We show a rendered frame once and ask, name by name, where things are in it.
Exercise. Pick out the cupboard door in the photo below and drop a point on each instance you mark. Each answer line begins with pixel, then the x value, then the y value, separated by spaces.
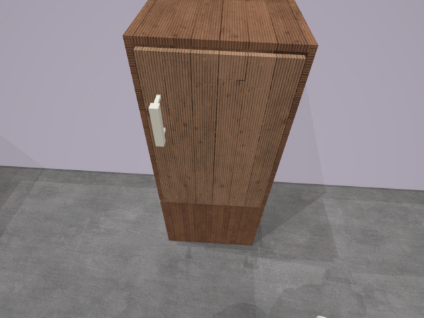
pixel 225 114

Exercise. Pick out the handle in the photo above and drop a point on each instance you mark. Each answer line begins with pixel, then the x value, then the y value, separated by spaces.
pixel 156 120

